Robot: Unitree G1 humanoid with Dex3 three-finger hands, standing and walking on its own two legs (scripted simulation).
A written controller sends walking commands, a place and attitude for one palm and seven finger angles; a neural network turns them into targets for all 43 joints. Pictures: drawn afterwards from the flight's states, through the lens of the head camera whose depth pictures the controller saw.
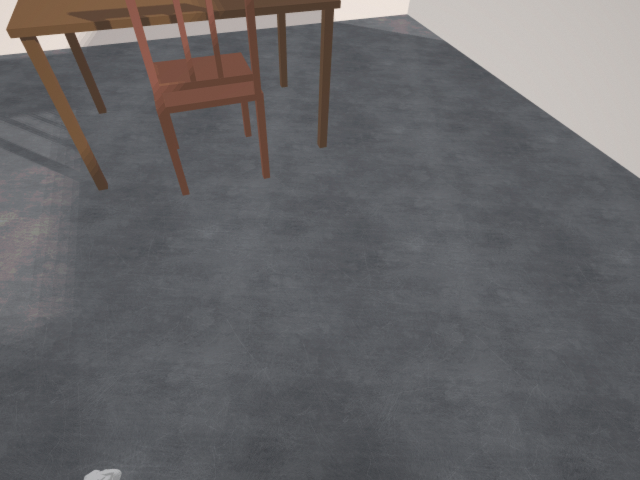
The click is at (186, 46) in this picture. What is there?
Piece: chair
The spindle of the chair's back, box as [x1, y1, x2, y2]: [173, 0, 195, 81]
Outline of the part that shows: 173,0 190,80 193,81 195,80 179,1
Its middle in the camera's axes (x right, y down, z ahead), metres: -0.49 -0.71 +1.36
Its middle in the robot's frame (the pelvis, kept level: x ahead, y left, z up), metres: +1.47 +0.56 -0.08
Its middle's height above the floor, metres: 0.69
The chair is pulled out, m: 0.00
